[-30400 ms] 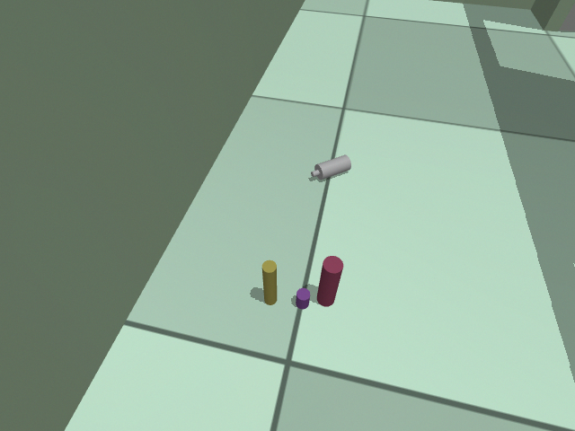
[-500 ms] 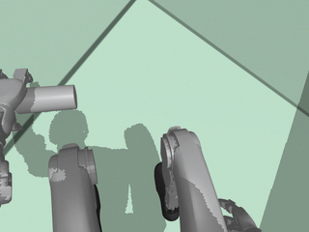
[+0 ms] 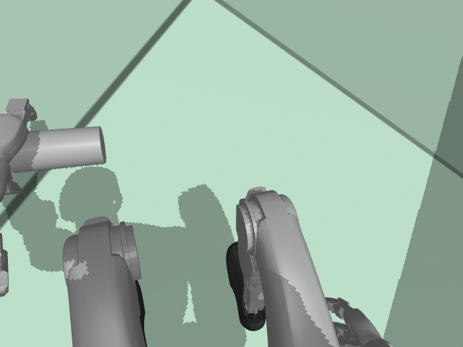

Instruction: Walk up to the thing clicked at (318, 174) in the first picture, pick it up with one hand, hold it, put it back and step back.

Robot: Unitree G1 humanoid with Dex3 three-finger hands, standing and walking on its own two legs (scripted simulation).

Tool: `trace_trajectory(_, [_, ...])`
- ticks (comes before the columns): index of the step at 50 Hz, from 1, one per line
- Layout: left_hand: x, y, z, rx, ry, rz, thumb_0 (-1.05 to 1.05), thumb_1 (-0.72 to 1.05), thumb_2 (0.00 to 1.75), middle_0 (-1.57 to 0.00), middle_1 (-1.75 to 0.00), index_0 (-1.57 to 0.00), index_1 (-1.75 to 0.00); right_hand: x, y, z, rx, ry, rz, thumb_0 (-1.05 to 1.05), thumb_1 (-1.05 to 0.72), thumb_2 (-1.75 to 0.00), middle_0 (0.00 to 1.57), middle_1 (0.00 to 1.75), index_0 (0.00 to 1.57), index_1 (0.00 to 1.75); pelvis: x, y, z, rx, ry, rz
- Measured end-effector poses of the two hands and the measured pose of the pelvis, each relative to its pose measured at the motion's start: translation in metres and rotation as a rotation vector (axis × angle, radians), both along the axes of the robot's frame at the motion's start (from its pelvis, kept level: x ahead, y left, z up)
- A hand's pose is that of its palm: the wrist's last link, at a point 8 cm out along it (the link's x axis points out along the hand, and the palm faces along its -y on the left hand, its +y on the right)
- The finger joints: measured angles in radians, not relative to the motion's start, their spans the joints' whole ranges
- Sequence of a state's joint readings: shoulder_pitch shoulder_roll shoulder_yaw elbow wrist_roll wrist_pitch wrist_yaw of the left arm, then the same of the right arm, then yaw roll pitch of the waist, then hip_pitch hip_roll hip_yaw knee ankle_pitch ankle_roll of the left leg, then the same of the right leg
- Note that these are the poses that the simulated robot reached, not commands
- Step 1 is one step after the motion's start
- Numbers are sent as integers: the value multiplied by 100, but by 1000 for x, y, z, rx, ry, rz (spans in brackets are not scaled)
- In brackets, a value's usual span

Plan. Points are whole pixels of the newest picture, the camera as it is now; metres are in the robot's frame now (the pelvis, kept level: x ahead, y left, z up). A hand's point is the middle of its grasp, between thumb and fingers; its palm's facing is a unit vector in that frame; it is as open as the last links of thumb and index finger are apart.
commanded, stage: rise first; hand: left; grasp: from above
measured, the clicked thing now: (49, 149) +0.49 +0.27 -0.29
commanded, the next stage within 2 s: approach in 1.24 s
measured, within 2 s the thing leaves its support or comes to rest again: neither
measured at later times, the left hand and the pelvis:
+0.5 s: hand (6, 154) +0.45 +0.30 -0.17, palm faces -0.45 -0.03 -0.89, open 14.0 cm; pelvis +0.00 +0.00 +0.00, yaw -1 degrees
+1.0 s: hand (6, 155) +0.45 +0.30 -0.17, palm faces -0.45 -0.03 -0.89, open 14.0 cm; pelvis +0.00 +0.00 +0.00, yaw +0 degrees
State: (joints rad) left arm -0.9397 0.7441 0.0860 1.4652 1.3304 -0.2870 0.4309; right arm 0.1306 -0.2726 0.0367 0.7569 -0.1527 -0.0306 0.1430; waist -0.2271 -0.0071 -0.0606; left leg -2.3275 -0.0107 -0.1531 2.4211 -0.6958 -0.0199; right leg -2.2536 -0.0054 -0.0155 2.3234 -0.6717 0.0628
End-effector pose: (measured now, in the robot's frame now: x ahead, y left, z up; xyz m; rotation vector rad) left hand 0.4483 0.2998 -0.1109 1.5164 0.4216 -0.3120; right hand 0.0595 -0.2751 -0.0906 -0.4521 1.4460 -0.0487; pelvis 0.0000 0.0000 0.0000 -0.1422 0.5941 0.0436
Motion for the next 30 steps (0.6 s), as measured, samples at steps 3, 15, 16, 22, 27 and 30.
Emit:
trace_trajectory(3, [2,1,-2,1,1,6,0,-53,101,-9,-104,-9,-104,-3,1,-1,1,5,1,1,-91,-90,20,30,20,30,0,0,-2,-1,-2,-1])
trace_trajectory(15, [8,4,-7,5,6,3,0,-53,102,-9,-104,-9,-104,-12,4,0,1,35,-7,1,-91,-90,20,30,21,30,1,2,-3,-10,4,-3])
trace_trajectory(16, [8,4,-7,6,7,1,0,-53,102,-9,-104,-9,-104,-12,5,0,2,37,-9,1,-91,-90,20,30,21,30,1,2,-3,-10,3,-2])
trace_trajectory(22, [6,3,-2,1,3,-3,0,-54,103,-9,-103,-9,-104,-10,5,2,5,32,-17,1,-92,-90,20,30,21,30,2,3,0,-12,7,-3])
trace_trajectory(27, [6,3,3,3,2,-9,0,-54,103,-10,-103,-9,-104,-7,5,5,4,17,-18,1,-92,-90,20,30,21,30,1,3,3,-12,7,-1])
trace_trajectory(30, [6,3,6,4,-4,-10,0,-54,103,-10,-103,-9,-104,-5,5,7,2,8,-15,1,-92,-90,20,30,21,30,1,3,4,-12,6,0])
